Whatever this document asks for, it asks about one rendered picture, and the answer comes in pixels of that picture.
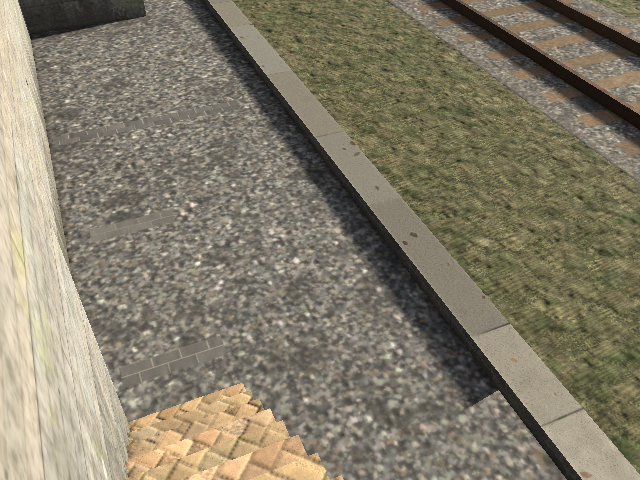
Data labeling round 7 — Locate stairs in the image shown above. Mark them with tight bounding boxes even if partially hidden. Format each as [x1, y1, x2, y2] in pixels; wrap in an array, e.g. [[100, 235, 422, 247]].
[[124, 383, 344, 480]]

